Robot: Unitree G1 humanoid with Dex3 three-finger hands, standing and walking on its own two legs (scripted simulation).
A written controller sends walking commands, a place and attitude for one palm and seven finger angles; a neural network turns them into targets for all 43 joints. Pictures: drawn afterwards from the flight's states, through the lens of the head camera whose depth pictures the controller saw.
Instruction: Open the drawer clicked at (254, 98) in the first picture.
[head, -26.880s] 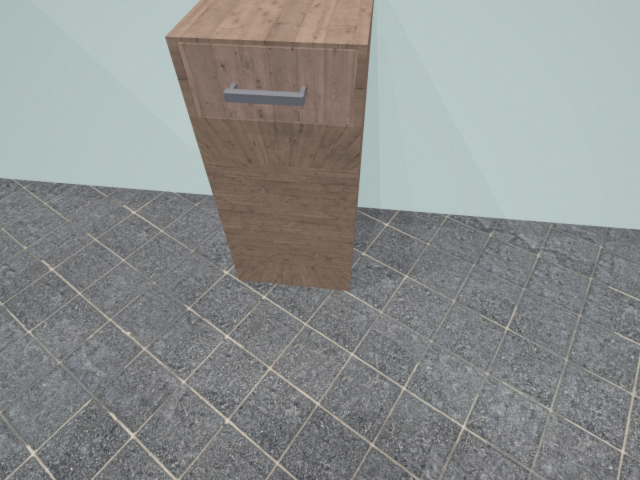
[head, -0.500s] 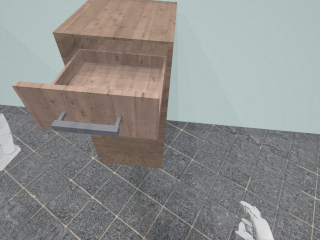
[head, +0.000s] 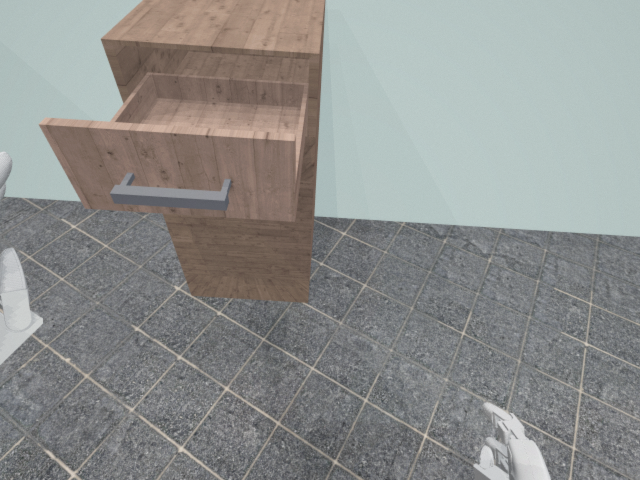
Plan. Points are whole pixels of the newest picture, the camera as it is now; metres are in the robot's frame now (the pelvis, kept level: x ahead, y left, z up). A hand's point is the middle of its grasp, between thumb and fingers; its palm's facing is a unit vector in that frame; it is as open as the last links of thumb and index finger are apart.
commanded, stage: stop stepping back and stand still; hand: left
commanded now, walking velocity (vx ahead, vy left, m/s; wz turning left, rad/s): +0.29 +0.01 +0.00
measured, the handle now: (174, 189) +0.54 +0.25 +0.05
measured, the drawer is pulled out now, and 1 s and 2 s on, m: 0.29 0.29 0.29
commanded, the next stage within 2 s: let the arm hang, fingers relaxed in 0.52 s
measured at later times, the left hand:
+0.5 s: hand out of the picture +0.14 +0.23 +0.23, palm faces +0.45 -0.78 -0.43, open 7.4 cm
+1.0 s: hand out of the picture -0.01 +0.18 -0.17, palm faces +0.04 -0.98 -0.19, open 6.9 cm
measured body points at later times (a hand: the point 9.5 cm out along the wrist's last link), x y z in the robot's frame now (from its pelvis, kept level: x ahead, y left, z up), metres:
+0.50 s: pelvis -0.04 +0.00 -0.01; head -0.04 +0.03 +0.44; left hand +0.11 +0.27 +0.25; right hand +0.11 -0.25 -0.08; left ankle -0.01 +0.11 -0.74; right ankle -0.04 -0.10 -0.73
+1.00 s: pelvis -0.05 -0.01 +0.00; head -0.02 +0.01 +0.45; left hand -0.01 +0.23 -0.15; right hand -0.01 -0.27 -0.13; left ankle -0.01 +0.11 -0.73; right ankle -0.04 -0.11 -0.73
